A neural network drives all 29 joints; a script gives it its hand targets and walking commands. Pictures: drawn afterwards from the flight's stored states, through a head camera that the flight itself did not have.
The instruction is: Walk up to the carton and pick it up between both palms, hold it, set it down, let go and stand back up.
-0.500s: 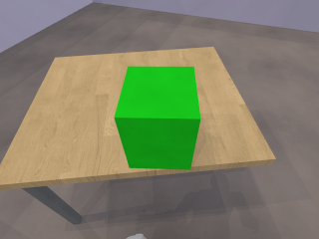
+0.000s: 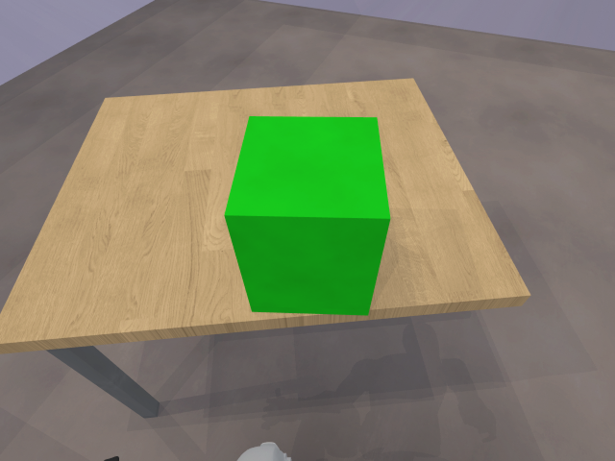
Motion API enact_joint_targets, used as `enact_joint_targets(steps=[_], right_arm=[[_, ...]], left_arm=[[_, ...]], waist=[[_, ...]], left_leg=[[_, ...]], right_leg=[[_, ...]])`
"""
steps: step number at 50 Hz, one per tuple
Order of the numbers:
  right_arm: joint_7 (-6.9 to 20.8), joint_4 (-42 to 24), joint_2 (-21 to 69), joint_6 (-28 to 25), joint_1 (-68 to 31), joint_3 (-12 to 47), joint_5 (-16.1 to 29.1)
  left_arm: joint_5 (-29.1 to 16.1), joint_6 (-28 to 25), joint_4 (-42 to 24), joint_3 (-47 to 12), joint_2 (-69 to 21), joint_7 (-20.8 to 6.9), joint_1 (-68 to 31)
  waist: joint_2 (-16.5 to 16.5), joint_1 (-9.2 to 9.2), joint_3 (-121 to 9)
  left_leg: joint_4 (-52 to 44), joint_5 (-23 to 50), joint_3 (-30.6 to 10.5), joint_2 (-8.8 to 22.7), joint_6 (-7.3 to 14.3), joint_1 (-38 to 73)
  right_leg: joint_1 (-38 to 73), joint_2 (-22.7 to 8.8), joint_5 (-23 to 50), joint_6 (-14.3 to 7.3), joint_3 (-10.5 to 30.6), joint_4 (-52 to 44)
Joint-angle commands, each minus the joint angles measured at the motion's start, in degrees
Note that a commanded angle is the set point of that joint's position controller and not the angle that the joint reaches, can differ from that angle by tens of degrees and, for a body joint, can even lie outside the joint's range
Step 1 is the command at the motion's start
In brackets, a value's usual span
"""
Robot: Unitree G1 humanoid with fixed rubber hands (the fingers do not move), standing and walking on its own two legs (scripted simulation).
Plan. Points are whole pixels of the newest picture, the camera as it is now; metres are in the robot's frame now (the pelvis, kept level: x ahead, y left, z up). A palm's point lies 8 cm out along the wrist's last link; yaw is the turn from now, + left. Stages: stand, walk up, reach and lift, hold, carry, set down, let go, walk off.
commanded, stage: walk up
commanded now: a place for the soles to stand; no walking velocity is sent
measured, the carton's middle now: (311, 219) +0.47 +0.03 +0.01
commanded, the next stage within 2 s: reach and lift in 0.22 s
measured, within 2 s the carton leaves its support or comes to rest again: neither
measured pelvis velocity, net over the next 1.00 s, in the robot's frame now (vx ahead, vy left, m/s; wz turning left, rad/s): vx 0.04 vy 0.01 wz -0.05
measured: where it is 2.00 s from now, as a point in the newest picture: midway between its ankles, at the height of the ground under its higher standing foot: outside the picture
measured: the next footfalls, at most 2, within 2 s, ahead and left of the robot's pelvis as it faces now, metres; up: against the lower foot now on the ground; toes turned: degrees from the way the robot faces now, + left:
none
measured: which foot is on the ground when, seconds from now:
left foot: down 0.00-1.00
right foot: down 0.00-1.00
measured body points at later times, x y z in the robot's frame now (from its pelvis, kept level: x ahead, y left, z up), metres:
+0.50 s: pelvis +0.01 +0.00 -0.02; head +0.07 +0.02 +0.42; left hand +0.25 +0.29 -0.09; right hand +0.15 -0.30 -0.12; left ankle +0.08 +0.11 -0.71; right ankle +0.02 -0.14 -0.71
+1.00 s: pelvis +0.04 +0.01 +0.02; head +0.08 +0.04 +0.47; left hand +0.22 +0.29 -0.06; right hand +0.20 -0.23 -0.06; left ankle +0.08 +0.11 -0.71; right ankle +0.02 -0.14 -0.71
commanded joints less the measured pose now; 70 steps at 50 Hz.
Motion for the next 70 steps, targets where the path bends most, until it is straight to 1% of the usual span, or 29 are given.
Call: enact_joint_targets(steps=[1, 3, 6, 8, 11, 12, 13, 15, 17, 19, 21, 22, 24, 26, 28, 31, 32, 33, 34, 35, 36, 39, 42, 43, 52, 63, 64, 66, 70], right_arm=[[0.0, -1.2, -12.9, -0.8, -5.8, -3.9, 1.1], [0.0, -1.6, -13.1, -1.0, -6.2, -4.0, 0.7], [-0.2, -1.3, -12.0, -1.1, -6.4, -3.5, 1.1], [-0.3, -1.4, -12.4, -1.0, -5.3, -3.3, 1.2], [-0.3, -1.0, -13.2, -1.1, -6.2, -3.3, 1.0], [2.2, -5.6, -4.9, -8.8, -26.7, -14.4, -6.7], [3.4, -4.4, -9.5, -9.7, -22.5, -13.4, -5.1], [3.5, -7.3, -10.7, -8.4, -18.1, -14.3, -4.2], [2.7, -8.9, -9.2, -7.0, -16.3, -13.4, -2.7], [3.3, -10.4, -10.9, -6.2, -16.5, -14.6, -1.1], [2.9, -13.7, -11.4, -5.1, -14.8, -13.9, 0.4], [2.7, -13.8, -11.1, -4.2, -11.9, -12.1, 1.1], [3.3, -15.1, -9.7, -3.7, -9.2, -12.5, 1.1], [2.7, -17.2, -8.8, -4.1, -6.5, -11.4, 3.2], [2.7, -17.5, -9.2, -4.7, -4.8, -11.0, 3.9], [2.7, -18.6, -8.9, -6.3, -4.0, -10.5, 2.9], [2.7, -17.9, -7.6, -7.6, -3.6, -10.5, 2.2], [2.7, -18.5, -7.5, -8.3, -4.4, -10.3, 2.2], [3.4, -17.5, -7.5, -9.7, -3.5, -11.3, 1.4], [3.2, -17.5, -6.1, -10.7, -4.0, -10.8, 1.6], [3.1, -17.4, -5.1, -11.6, -3.1, -10.6, 0.9], [2.6, -16.1, -2.2, -14.0, -0.2, -10.3, -0.2], [1.6, -15.9, 0.3, -16.1, 2.0, -9.5, 0.1], [1.4, -16.9, 1.0, -17.1, 2.7, -9.4, -1.1], [0.0, -19.1, 3.9, -17.9, -0.2, -7.7, -1.0], [-2.0, -34.2, 9.5, -14.6, 1.2, -6.0, -0.2], [-2.0, -34.2, 10.3, -14.1, 0.2, -5.2, 0.6], [-2.2, -35.4, 10.1, -13.6, -0.9, -5.0, 1.2], [-2.6, -38.6, 12.0, -11.7, -3.5, -3.1, 3.0]], left_arm=[[1.0, -0.9, -2.2, -0.4, 11.0, 0.6, -3.0], [0.9, -0.9, -2.5, -0.1, 11.4, 0.8, -1.2], [0.5, -1.0, -2.7, -0.2, 11.9, 0.9, -1.6], [0.7, -0.9, -3.1, -0.4, 11.0, 0.9, -3.4], [0.5, -0.2, -2.4, -0.2, 11.4, 0.8, -1.8], [0.7, 12.1, -30.0, -1.7, 14.7, 2.8, -28.5], [0.9, 18.3, -28.5, 0.1, 13.2, 3.8, -22.1], [1.4, 23.8, -33.3, -1.4, 12.5, 2.7, -22.0], [3.6, 29.1, -35.7, 0.3, 12.7, 1.7, -19.7], [5.6, 30.7, -40.8, 2.3, 11.9, 2.0, -16.0], [4.9, 31.0, -44.5, 3.0, 11.1, 1.9, -12.9], [6.9, 31.7, -43.4, 4.8, 10.5, 2.3, -8.3], [7.2, 32.5, -45.4, 3.2, 7.2, 2.5, -3.4], [8.5, 31.6, -45.0, 6.2, 7.5, 1.7, 1.7], [8.0, 31.0, -45.2, 4.6, 4.0, 0.9, 3.7], [6.4, 28.7, -47.2, 4.6, 3.5, 0.9, 2.9], [5.4, 27.0, -48.4, 3.9, 2.6, 1.2, 3.0], [4.7, 25.5, -48.9, 3.3, 2.4, 1.3, 2.1], [3.7, 24.2, -51.3, 2.9, 2.0, 2.2, 1.5], [3.2, 22.3, -52.3, 3.7, 3.3, 2.3, 0.4], [1.7, 20.9, -53.9, 3.9, 3.0, 2.9, 1.6], [-1.1, 16.3, -53.4, 1.8, 2.3, 3.1, 5.0], [-2.8, 12.4, -52.1, 2.5, 3.0, 2.9, 6.9], [-3.7, 10.7, -52.8, 1.0, 2.9, 3.1, 6.9], [-3.6, 7.3, -43.3, 0.3, 1.8, 1.4, 8.3], [-6.5, 1.0, -45.5, -1.1, 2.4, 0.8, 3.2], [-7.4, 0.3, -45.9, -0.9, 2.9, 1.2, 0.1], [-8.6, -1.5, -46.1, -1.4, 3.4, 1.0, 0.4], [-9.3, -3.7, -43.0, -1.9, 3.8, 0.8, -3.0]], waist=[[-0.4, -0.64, -4.2], [3.3, -0.46, -6.1], [-1.6, -0.38, -7.4], [-2.3, -0.70, -8.0], [1.3, -0.30, -7.4], [-1.0, -0.58, -10.8], [-6.3, -0.51, -1.5], [-12.9, -4.48, -2.2], [-15.3, -3.58, -3.0], [-8.8, -2.08, -8.2], [-6.6, -0.85, -7.4], [-4.9, 0.32, -8.0], [2.2, 1.11, -10.3], [2.0, 4.40, -13.9], [2.4, 1.64, -15.4], [2.1, 1.58, -14.4], [2.2, 0.22, -14.3], [3.5, 1.34, -15.0], [4.0, -0.37, -15.6], [4.3, 1.31, -16.3], [5.1, 0.72, -16.0], [2.7, -0.56, -16.4], [4.1, 1.14, -14.8], [2.8, -0.19, -15.7], [4.3, 1.98, -8.1], [4.3, 3.69, -4.7], [7.9, 4.66, -5.4], [6.3, 4.38, -4.5], [8.9, 5.78, -2.7]], left_leg=[[-20.2, -10.9, -15.0, 6.5, 2.3, 5.1], [-18.5, -6.2, -13.8, 6.0, 2.3, 6.6], [-15.3, -0.3, -11.4, 5.8, 1.9, 7.8], [-15.7, 0.0, -11.7, 5.3, 2.3, 7.9], [-19.3, -4.7, -14.1, 6.7, 2.1, 6.1], [-5.6, -20.8, 1.2, 0.2, -3.7, 4.1], [1.7, -19.5, 1.2, -1.8, -2.3, 13.2], [13.0, -14.7, -0.7, -3.7, -3.1, 37.4], [14.2, -9.0, -0.7, -3.4, -2.2, 39.6], [6.4, -7.7, 0.4, -1.4, -3.2, 32.0], [1.0, -10.8, 0.1, -0.4, -2.5, 28.5], [1.0, -7.6, 0.0, -0.3, -2.3, 28.1], [-5.8, 3.0, -0.1, 2.1, -3.1, 22.9], [-6.0, 13.7, 1.8, 1.0, -3.7, 22.1], [-5.6, 18.9, 0.8, 0.4, -5.4, 25.5], [-6.3, 23.5, 0.2, -0.1, -6.2, 27.9], [-7.0, 25.7, -0.7, -0.2, -6.2, 31.2], [-7.4, 25.9, -0.5, -0.4, -6.9, 30.9], [-8.0, 29.8, -1.0, 0.2, -7.4, 33.2], [-8.0, 29.5, -0.4, -0.2, -7.6, 30.3], [-8.8, 32.8, -0.8, 0.0, -7.6, 32.2], [-11.1, 30.2, -0.7, 0.0, -7.4, 34.8], [-14.3, 27.9, 0.6, -0.1, -6.7, 34.2], [-14.6, 27.5, -0.1, -0.4, -6.5, 35.3], [-21.1, 21.1, 1.6, -0.4, -5.3, 31.9], [-29.1, -4.2, 3.1, 0.6, -0.7, 16.7], [-29.7, -7.0, 3.3, 0.6, -0.7, 14.2], [-31.5, -12.6, 2.3, 1.9, 0.4, 11.4], [-32.7, -18.1, 2.8, 2.4, 1.3, 4.1]], right_leg=[[1.0, -4.8, -5.9, -5.5, 4.8, -14.0], [1.3, -4.6, -2.3, -5.3, 4.3, -13.3], [2.2, -5.9, 2.4, -5.3, 5.6, -13.4], [3.4, -5.8, 5.3, -5.3, 5.1, -12.2], [4.0, -4.5, 0.6, -4.6, 3.2, -11.8], [-10.5, -0.4, -15.0, -5.7, -8.5, -5.3], [-23.6, -5.2, -23.2, -9.8, -4.9, -5.8], [-48.0, -10.8, -31.1, -14.4, -1.8, -11.4], [-49.8, -10.1, -24.8, -13.4, -2.7, -12.3], [-33.5, -6.6, -11.6, -9.8, -7.0, -8.4], [-24.8, -5.9, -9.1, -8.8, -7.2, -9.7], [-22.8, -5.5, -5.8, -8.4, -6.7, -9.0], [-8.4, 0.4, 8.0, -5.8, -8.6, -7.4], [0.8, 2.1, 17.8, -4.0, -8.2, -7.8], [0.4, 3.2, 22.4, -3.4, -8.6, -8.0], [-0.5, 2.9, 25.5, -2.9, -8.9, -9.5], [-1.5, 3.0, 25.6, -2.7, -9.2, -10.6], [-1.9, 3.0, 24.1, -2.9, -8.8, -11.6], [-1.4, 3.3, 25.9, -2.9, -9.4, -11.9], [-0.9, 2.8, 25.8, -2.5, -8.7, -11.9], [-1.3, 2.7, 27.7, -2.3, -9.0, -12.3], [0.6, 2.4, 26.9, -2.5, -8.3, -15.0], [2.7, 1.3, 25.0, -2.2, -7.0, -17.1], [2.9, 1.6, 24.8, -2.7, -6.8, -17.8], [6.3, 1.3, 14.4, -3.3, -5.2, -24.0], [17.2, 1.9, 3.6, -1.6, -3.9, -21.3], [19.1, 2.0, 2.1, -1.4, -3.4, -21.1], [21.5, 3.0, 2.5, -0.9, -4.4, -19.3], [26.0, 3.5, 0.8, -0.9, -3.5, -16.9]])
